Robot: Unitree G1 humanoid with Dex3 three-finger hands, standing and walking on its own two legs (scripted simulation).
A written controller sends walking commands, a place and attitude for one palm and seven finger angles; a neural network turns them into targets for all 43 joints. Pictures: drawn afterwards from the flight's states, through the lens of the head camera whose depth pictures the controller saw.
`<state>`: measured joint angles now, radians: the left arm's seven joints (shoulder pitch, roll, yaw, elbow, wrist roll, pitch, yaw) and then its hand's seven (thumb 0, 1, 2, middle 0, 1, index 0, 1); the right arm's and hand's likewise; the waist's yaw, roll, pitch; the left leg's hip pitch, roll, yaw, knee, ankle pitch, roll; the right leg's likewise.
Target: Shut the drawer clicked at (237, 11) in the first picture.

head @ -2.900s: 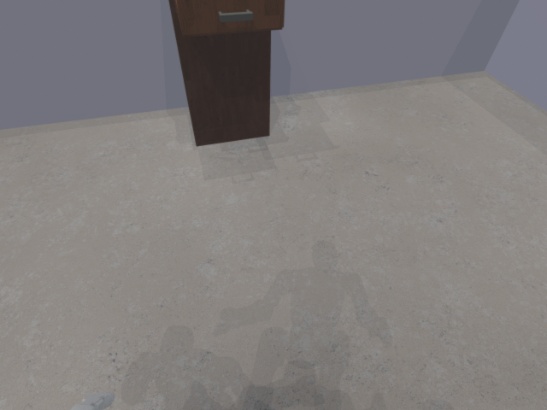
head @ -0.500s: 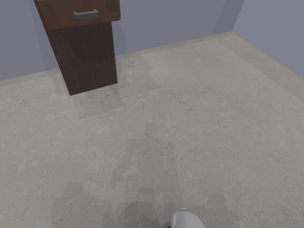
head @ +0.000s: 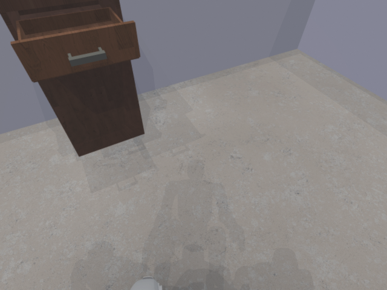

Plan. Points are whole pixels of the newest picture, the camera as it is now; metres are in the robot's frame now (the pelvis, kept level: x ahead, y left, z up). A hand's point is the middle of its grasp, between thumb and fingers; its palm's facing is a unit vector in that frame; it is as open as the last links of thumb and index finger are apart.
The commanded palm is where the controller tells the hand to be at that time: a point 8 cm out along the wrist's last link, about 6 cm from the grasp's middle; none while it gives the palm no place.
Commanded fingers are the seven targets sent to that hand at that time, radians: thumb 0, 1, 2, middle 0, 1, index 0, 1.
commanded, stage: walk to a spot facing it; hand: left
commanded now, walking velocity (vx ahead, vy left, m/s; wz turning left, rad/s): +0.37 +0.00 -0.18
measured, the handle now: (86, 55) +0.84 +0.46 +0.04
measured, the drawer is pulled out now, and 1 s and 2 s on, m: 0.29 0.29 0.29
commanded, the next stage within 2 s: turn to face it in 0.68 s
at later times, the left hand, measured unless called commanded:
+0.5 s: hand (142, 212) +0.35 +0.18 -0.17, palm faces -0.17 -0.96 -0.22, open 7.3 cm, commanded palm none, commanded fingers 0.00 0.90 0.90 -0.20 -0.30 -0.20 -0.30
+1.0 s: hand (168, 192) +0.43 +0.11 -0.18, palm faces -0.05 -0.99 -0.14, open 7.3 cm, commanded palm none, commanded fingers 0.00 0.90 0.90 -0.20 -0.30 -0.20 -0.30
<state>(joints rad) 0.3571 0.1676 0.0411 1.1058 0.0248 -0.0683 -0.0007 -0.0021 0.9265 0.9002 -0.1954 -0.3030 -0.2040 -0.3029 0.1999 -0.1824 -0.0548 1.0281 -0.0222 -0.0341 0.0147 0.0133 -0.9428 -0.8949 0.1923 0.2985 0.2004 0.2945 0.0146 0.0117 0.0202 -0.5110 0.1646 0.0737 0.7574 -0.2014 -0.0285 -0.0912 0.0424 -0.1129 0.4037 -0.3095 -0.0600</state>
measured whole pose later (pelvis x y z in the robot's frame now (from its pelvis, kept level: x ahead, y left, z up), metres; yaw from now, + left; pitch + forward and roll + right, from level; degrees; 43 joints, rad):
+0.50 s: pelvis +0.23 +0.00 -0.01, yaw -10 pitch -1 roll +2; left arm 0.16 0.19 0.08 1.00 0.03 -0.01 -0.03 0.00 0.92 0.90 -0.19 -0.30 -0.20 -0.30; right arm 0.40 -0.16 -0.05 1.12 -0.03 -0.05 0.00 0.00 -0.93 -0.89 0.20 0.30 0.20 0.30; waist -0.03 0.00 0.06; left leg 0.05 0.11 0.32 0.40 -0.39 -0.08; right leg -0.51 -0.11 -0.12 0.70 -0.20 -0.01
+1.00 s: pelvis +0.41 -0.05 +0.00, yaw -6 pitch -2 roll -2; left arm 0.31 0.13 0.03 1.09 0.03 -0.05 0.02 0.00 0.92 0.90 -0.20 -0.30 -0.21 -0.30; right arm 0.18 -0.16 -0.04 1.03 -0.01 0.00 0.02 0.01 -0.92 -0.90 0.19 0.30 0.20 0.29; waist 0.01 0.00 0.04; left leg -0.44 0.10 0.12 0.71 -0.22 -0.02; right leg -0.06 -0.02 -0.25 0.43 -0.34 -0.02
